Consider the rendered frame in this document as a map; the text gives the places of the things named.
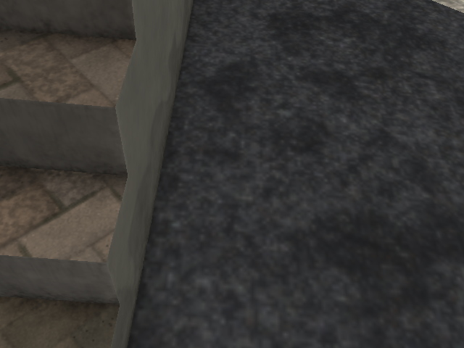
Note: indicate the stairs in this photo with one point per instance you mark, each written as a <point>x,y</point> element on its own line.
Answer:
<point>87,89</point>

